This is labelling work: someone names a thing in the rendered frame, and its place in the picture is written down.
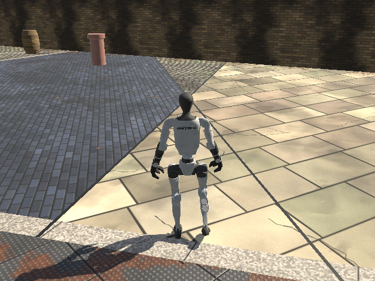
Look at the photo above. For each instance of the left robot forearm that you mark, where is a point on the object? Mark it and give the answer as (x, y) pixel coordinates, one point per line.
(157, 157)

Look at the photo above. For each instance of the robot right shin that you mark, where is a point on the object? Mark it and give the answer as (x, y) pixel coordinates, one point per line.
(204, 206)

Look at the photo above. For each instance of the right robot forearm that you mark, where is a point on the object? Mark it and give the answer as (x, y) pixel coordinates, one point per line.
(216, 154)

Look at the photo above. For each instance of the right robot thigh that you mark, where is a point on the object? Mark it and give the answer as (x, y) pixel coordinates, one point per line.
(201, 172)

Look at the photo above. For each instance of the robot left upper arm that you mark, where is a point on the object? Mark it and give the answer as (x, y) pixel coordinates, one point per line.
(165, 134)

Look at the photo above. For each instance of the robot right upper arm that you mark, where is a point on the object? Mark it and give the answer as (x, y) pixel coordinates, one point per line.
(204, 122)

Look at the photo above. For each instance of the robot left hand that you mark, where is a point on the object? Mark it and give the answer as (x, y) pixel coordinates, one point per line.
(156, 169)

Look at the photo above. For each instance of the robot right hand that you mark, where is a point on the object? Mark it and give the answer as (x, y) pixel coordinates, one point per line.
(213, 163)

